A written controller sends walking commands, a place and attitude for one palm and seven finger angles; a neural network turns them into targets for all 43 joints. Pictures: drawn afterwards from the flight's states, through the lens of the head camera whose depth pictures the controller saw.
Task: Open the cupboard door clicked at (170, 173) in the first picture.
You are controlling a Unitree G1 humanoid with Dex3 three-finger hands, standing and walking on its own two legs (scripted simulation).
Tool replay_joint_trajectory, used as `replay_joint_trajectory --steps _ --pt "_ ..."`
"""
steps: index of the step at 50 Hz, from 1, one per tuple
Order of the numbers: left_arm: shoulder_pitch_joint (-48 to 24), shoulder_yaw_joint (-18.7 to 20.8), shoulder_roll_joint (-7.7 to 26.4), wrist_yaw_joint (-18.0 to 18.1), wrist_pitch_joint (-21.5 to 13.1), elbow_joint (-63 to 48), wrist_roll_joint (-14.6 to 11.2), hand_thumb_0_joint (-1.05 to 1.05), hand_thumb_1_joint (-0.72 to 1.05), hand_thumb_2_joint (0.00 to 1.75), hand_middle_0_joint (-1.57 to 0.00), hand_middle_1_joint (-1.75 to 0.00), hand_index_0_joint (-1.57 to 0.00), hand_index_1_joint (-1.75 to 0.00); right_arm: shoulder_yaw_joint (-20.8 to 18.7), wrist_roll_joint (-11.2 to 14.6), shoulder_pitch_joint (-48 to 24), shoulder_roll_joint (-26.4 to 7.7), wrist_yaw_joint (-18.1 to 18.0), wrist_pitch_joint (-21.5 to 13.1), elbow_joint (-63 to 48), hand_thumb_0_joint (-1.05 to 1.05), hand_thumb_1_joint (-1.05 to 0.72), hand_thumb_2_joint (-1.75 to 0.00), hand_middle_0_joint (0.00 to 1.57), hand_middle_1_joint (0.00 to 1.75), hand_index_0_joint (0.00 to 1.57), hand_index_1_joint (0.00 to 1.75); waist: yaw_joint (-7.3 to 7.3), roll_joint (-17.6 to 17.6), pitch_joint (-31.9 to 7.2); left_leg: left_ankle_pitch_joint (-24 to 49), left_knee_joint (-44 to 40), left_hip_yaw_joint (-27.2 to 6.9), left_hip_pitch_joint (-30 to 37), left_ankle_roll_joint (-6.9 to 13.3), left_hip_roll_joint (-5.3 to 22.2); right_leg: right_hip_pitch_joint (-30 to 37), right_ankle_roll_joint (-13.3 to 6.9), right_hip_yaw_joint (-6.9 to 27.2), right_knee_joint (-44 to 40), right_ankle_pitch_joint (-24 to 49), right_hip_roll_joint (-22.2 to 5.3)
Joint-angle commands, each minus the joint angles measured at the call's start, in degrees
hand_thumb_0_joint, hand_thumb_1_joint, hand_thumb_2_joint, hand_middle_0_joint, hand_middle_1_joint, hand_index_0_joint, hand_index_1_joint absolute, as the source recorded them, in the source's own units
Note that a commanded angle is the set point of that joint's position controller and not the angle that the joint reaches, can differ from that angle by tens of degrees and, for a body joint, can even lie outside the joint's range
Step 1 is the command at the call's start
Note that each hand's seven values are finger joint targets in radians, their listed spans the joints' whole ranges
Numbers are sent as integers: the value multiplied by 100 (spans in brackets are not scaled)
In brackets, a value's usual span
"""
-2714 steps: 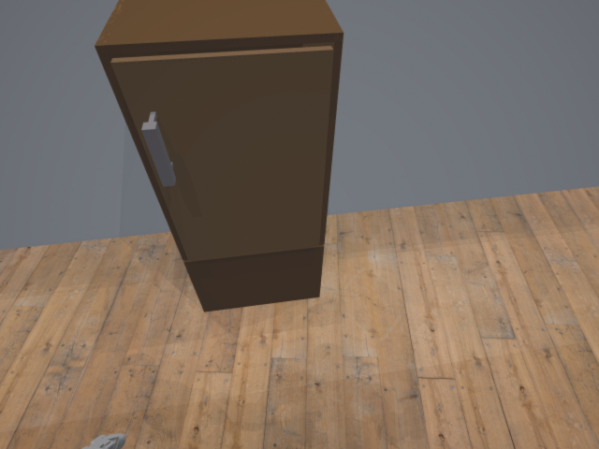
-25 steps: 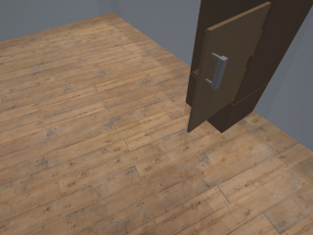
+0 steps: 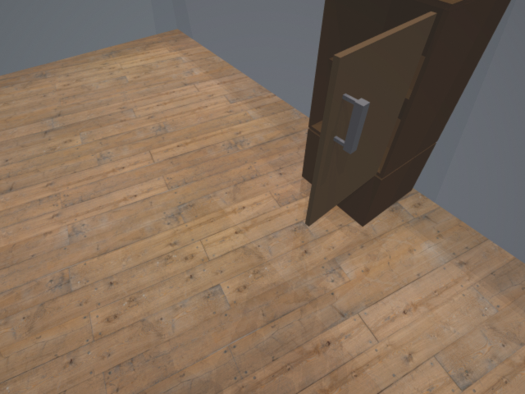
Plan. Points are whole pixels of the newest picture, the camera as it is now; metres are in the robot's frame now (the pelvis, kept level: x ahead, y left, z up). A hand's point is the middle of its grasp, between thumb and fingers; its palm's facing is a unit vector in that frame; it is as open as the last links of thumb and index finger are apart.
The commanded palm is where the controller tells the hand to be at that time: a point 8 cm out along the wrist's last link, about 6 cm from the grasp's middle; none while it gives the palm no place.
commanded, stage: let the arm hang, fingers relaxed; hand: left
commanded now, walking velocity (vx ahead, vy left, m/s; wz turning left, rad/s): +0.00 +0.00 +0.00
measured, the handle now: (348, 123) +0.72 -0.18 +0.01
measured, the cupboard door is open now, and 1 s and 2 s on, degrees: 94 94 94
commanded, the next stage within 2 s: look to check the result in 0.02 s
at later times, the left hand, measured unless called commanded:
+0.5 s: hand out of the picture +0.00 +0.16 -0.17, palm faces +0.03 -0.98 -0.21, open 7.4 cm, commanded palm none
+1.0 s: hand out of the picture +0.05 +0.18 -0.17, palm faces +0.03 -0.97 -0.25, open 7.4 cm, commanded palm none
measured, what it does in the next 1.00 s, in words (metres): stands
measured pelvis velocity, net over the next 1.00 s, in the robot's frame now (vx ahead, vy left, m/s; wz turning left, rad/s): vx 0.02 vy -0.02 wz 0.01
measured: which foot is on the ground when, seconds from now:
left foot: down 0.00-1.00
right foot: down 0.00-1.00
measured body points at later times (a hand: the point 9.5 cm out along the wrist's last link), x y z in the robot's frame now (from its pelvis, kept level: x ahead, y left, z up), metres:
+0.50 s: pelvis +0.01 -0.01 +0.00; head +0.02 -0.02 +0.45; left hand +0.00 +0.21 -0.16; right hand +0.00 -0.23 -0.17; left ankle +0.04 +0.10 -0.74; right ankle -0.01 -0.12 -0.74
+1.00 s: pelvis +0.02 -0.02 +0.00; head +0.05 -0.03 +0.45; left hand +0.05 +0.23 -0.15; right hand +0.04 -0.26 -0.16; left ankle +0.04 +0.10 -0.74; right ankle -0.01 -0.12 -0.74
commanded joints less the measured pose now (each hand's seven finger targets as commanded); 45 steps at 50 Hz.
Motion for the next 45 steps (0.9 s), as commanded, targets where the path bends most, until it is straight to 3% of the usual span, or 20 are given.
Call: replay_joint_trajectory --steps 1,11,17,23,45 --pt "493 129 670 39 -66 -72 6 0 90 90 -20 -30 -20 -30 -113 26 440 -460 -57 -54 -118 0 -90 -90 20 30 20 30 23 27 365 -329 -555 -644 -31 -24 561 -494 -185 400 -570 -19 -377" --pt "431 159 714 37 -93 -98 7 0 90 90 -20 -30 -20 -30 -139 29 397 -543 -68 -79 -136 0 -90 -90 20 30 20 30 14 -28 187 5 -495 -634 142 -13 607 -392 -195 413 -553 224 -377" --pt "344 158 796 31 -97 -100 4 0 90 90 -20 -30 -20 -30 -144 25 316 -572 -54 -62 -115 0 -90 -90 20 30 20 30 -2 -166 285 -33 -480 -605 138 -29 605 -432 -200 426 -632 147 -410" --pt "259 163 866 23 -109 -121 1 0 90 90 -20 -30 -20 -30 -142 16 194 -645 -47 -64 -105 0 -90 -90 20 30 20 30 2 -20 263 2 -484 -590 160 -45 601 -382 -221 468 -677 155 -424" --pt "-248 230 1321 -29 -167 -221 -1 0 90 90 -20 -30 -20 -30 -167 22 -345 -1166 -42 -129 -189 0 -90 -90 20 30 20 30 22 -36 -62 654 -501 -675 401 -50 700 12 -246 457 -752 780 -487"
